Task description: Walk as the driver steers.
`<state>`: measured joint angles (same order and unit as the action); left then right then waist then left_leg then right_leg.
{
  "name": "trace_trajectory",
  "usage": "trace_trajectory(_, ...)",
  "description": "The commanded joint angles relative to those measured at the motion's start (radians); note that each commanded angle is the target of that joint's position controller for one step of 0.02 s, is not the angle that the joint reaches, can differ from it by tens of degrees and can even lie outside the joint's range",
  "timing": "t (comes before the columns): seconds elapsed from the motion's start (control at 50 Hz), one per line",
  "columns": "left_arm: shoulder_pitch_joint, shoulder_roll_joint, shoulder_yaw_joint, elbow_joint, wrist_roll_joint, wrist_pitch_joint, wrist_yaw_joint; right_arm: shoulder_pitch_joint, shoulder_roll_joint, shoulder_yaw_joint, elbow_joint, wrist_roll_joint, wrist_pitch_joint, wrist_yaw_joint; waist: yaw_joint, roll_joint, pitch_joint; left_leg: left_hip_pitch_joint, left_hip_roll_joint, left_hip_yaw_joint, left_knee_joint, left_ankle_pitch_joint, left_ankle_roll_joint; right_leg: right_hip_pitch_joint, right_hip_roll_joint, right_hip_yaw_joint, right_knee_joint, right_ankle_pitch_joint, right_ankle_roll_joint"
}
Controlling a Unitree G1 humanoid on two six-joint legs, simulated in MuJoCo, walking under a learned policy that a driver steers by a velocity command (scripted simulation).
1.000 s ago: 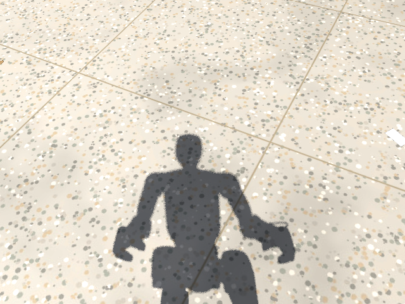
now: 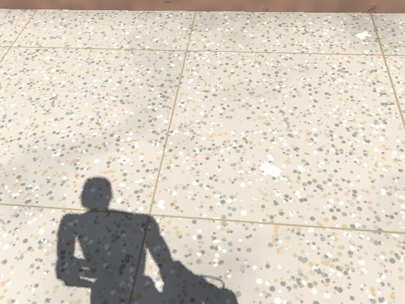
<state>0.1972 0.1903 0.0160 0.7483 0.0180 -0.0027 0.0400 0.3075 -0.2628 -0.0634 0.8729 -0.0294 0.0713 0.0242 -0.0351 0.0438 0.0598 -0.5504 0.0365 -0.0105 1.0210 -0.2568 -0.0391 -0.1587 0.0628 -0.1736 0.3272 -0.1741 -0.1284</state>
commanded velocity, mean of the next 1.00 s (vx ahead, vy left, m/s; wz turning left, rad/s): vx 0.44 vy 0.00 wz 0.26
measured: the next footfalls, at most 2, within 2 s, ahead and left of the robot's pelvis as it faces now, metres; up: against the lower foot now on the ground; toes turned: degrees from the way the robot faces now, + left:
left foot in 0.30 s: +0.04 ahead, +0.13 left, +0.00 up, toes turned +22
right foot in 0.76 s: +0.38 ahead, +0.01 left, +0.00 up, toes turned +18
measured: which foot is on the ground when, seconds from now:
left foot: up 0.00-0.28, down 0.30-0.76, up 0.78-1.00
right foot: down 0.00-0.30, up 0.32-0.74, down 0.76-1.00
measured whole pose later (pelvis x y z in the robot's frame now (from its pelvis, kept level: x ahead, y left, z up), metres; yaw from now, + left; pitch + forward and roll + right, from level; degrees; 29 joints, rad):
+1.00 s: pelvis +0.39 +0.07 +0.00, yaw +12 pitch +2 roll +0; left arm 0.46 0.25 0.04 0.83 0.00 -0.07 -0.02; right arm 0.13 -0.27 0.00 0.67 -0.06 -0.06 0.03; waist 0.04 0.05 0.03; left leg -0.66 0.08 -0.02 1.03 -0.18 -0.01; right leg -0.11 0.13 0.06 0.33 -0.25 -0.12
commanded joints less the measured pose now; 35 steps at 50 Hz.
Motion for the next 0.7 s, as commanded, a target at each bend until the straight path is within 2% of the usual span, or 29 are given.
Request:
trace_trajectory(0.02,0.048,0.144,0.043,-0.036,0.002,-0.002,0.014,-0.053,-0.070,-0.020,-0.090,-0.002,-0.003,0.010,0.049,-0.110,-0.037,-0.067,0.028,0.016,-0.047,-0.023,-0.008,0.112,-0.334,0.127,-0.091,0.259,-0.051)
trace_trajectory(0.1,0.063,0.158,0.049,-0.026,0.006,0.002,0.011,-0.097,-0.048,-0.016,-0.139,0.002,0.005,0.023,0.063,-0.123,-0.050,-0.027,0.026,0.065,-0.139,-0.070,0.011,0.152,-0.361,0.069,-0.021,0.404,-0.070)
trace_trajectory(0.18,0.058,0.180,0.057,-0.027,0.007,0.003,-0.003,-0.134,-0.037,-0.015,-0.192,0.014,0.010,0.030,0.065,-0.139,-0.082,0.058,0.006,0.116,-0.221,-0.124,0.043,0.162,-0.390,0.008,0.071,0.579,-0.073)
trace_trajectory(0.26,0.060,0.213,0.070,-0.033,-0.010,0.006,-0.022,-0.151,-0.051,-0.024,-0.240,0.023,0.013,0.027,0.061,-0.162,-0.112,0.165,-0.021,0.142,-0.356,-0.166,0.087,0.154,-0.421,-0.037,0.193,0.636,-0.026)
trace_trajectory(0.28,0.059,0.225,0.075,-0.033,-0.017,0.010,-0.026,-0.124,-0.059,-0.028,-0.244,0.020,0.008,0.022,0.034,-0.145,-0.130,0.236,-0.028,0.131,-0.437,-0.114,0.105,0.120,-0.420,-0.060,0.264,0.645,0.010)
trace_trajectory(0.3,0.049,0.239,0.081,-0.035,-0.026,0.015,-0.031,-0.040,-0.083,-0.037,-0.227,0.011,-0.005,0.007,-0.030,-0.083,-0.164,0.384,-0.024,0.076,-0.575,0.034,0.138,0.024,-0.389,-0.096,0.412,0.618,0.070)
trace_trajectory(0.32,0.041,0.203,0.072,-0.078,-0.018,0.014,-0.041,0.070,-0.217,-0.074,-0.201,-0.002,-0.014,-0.015,-0.060,0.112,-0.225,0.593,0.143,-0.221,-0.654,0.120,0.227,-0.232,-0.289,-0.125,0.681,0.110,0.132)
trace_trajectory(0.34,-0.064,0.149,0.054,-0.181,0.023,0.015,-0.054,0.122,-0.344,-0.112,-0.195,0.021,-0.012,-0.017,-0.076,0.248,-0.250,0.687,0.305,-0.638,-0.720,0.025,0.416,-0.551,-0.082,0.023,0.845,-0.515,0.190)
trace_trajectory(0.36,-0.125,0.191,0.058,-0.169,0.058,0.019,-0.056,0.114,-0.276,-0.097,-0.194,0.026,-0.012,-0.009,-0.102,0.056,-0.159,0.679,0.300,-0.591,-0.776,-0.360,0.411,-0.670,-0.131,0.185,0.876,-0.478,0.185)
trace_trajectory(0.38,-0.145,0.203,0.064,-0.178,0.041,0.010,-0.062,0.034,-0.233,-0.078,-0.206,0.026,-0.004,-0.011,-0.068,0.041,-0.051,0.566,0.261,-0.543,-0.826,-0.562,0.373,-0.696,-0.133,0.195,0.837,-0.367,0.179)
trace_trajectory(0.4,-0.115,0.226,0.073,-0.163,0.023,-0.004,-0.066,-0.042,-0.210,-0.064,-0.224,0.024,-0.002,-0.015,-0.014,0.036,0.009,0.483,0.211,-0.481,-0.867,-0.534,0.331,-0.665,-0.143,0.186,0.770,-0.267,0.182)
trace_trajectory(0.42,-0.083,0.231,0.076,-0.151,0.032,-0.011,-0.069,-0.081,-0.197,-0.057,-0.234,0.025,-0.014,-0.019,0.019,0.054,0.024,0.429,0.160,-0.434,-0.878,-0.467,0.311,-0.613,-0.144,0.185,0.722,-0.203,0.192)
trace_trajectory(0.44,-0.047,0.217,0.070,-0.126,0.041,-0.011,-0.073,-0.098,-0.189,-0.053,-0.241,0.015,-0.032,-0.017,0.032,0.059,0.002,0.404,0.115,-0.382,-0.870,-0.395,0.302,-0.559,-0.139,0.178,0.709,-0.142,0.199)
trace_trajectory(0.46,-0.022,0.200,0.065,-0.111,0.040,-0.009,-0.080,-0.088,-0.176,-0.046,-0.235,0.009,-0.052,-0.012,0.036,0.052,-0.025,0.420,0.103,-0.338,-0.868,-0.327,0.301,-0.543,-0.137,0.162,0.688,-0.102,0.200)
trace_trajectory(0.5,-0.026,0.169,0.052,-0.099,0.027,-0.011,-0.090,-0.039,-0.157,-0.038,-0.205,0.012,-0.090,-0.005,0.023,0.057,-0.033,0.437,0.090,-0.275,-0.886,-0.237,0.292,-0.517,-0.149,0.138,0.573,-0.035,0.201)
trace_trajectory(0.54,-0.064,0.162,0.044,-0.101,0.016,-0.013,-0.096,-0.008,-0.166,-0.037,-0.190,0.012,-0.114,0.002,-0.004,0.090,-0.022,0.440,0.097,-0.235,-0.904,-0.212,0.268,-0.477,-0.153,0.122,0.453,0.017,0.192)
trace_trajectory(0.6,-0.133,0.183,0.047,-0.123,-0.001,-0.016,-0.105,0.026,-0.199,-0.041,-0.178,0.003,-0.136,0.004,-0.035,0.097,0.013,0.455,0.161,-0.214,-0.940,-0.252,0.245,-0.458,-0.155,0.120,0.341,0.040,0.153)
trace_trajectory(0.66,-0.131,0.202,0.053,-0.135,-0.007,-0.018,-0.116,0.010,-0.213,-0.042,-0.169,-0.005,-0.150,-0.009,-0.014,0.069,0.066,0.466,0.227,-0.154,-0.984,-0.263,0.222,-0.434,-0.149,0.134,0.315,0.009,0.092)
trace_trajectory(0.7,-0.092,0.206,0.055,-0.128,-0.010,-0.017,-0.118,-0.022,-0.213,-0.040,-0.166,-0.014,-0.153,-0.015,0.018,0.054,0.077,0.490,0.238,-0.086,-0.967,-0.178,0.207,-0.391,-0.138,0.113,0.307,-0.036,0.038)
